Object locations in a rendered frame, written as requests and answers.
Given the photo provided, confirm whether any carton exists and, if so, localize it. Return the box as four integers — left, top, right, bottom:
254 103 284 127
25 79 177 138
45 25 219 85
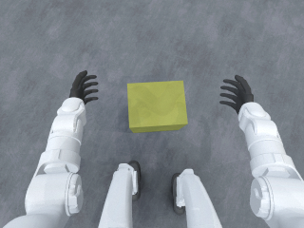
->
127 80 188 133

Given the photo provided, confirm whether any right robot upper arm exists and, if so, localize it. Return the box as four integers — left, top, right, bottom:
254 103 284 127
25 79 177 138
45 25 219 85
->
250 175 304 228

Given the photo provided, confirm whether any left robot shin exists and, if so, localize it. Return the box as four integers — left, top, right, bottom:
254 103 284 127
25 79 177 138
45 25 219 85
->
113 163 137 195

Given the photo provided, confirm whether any right robot hand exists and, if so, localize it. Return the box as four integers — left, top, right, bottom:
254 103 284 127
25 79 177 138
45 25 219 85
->
219 75 254 114

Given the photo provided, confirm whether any robot shin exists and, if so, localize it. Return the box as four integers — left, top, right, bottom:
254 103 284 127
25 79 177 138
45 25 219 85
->
176 168 199 206
113 163 137 195

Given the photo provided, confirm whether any robot right forearm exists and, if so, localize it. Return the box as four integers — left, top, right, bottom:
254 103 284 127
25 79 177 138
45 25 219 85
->
237 102 304 182

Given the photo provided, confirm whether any left robot hand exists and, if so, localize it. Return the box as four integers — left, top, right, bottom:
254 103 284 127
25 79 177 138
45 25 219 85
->
69 70 99 104

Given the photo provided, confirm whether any robot left forearm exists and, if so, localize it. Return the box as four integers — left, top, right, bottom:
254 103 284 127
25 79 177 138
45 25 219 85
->
25 97 86 213

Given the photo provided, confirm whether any right robot shin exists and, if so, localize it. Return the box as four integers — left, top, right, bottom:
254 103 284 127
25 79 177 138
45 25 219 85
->
176 168 199 206

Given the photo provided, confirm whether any left robot upper arm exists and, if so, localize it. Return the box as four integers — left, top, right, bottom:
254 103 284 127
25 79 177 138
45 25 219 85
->
3 172 84 228

